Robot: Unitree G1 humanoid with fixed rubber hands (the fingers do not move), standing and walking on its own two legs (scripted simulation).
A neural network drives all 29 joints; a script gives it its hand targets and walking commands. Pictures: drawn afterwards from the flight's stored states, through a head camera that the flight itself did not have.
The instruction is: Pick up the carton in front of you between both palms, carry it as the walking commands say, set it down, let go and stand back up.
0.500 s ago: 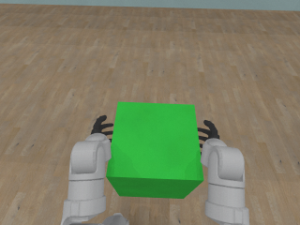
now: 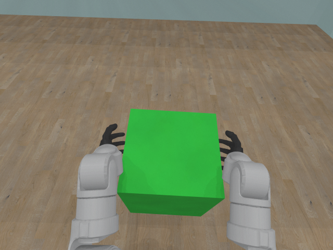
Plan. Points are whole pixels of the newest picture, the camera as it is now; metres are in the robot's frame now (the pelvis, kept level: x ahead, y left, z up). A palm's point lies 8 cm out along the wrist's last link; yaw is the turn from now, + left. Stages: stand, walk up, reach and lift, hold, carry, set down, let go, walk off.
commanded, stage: carry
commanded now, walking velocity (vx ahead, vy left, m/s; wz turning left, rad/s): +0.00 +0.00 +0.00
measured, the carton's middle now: (169, 167) +0.33 +0.00 -0.01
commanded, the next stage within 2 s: hold in 1.48 s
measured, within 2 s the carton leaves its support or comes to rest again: neither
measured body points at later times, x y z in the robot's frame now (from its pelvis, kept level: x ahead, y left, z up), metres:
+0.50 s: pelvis -0.02 -0.02 -0.01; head -0.04 -0.02 +0.44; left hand +0.28 +0.13 +0.03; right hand +0.28 -0.17 +0.02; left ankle +0.03 +0.10 -0.73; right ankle -0.10 -0.11 -0.73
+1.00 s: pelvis -0.06 -0.02 +0.00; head -0.09 -0.02 +0.44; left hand +0.25 +0.12 +0.03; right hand +0.24 -0.18 +0.03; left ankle +0.03 +0.10 -0.73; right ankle -0.10 -0.11 -0.73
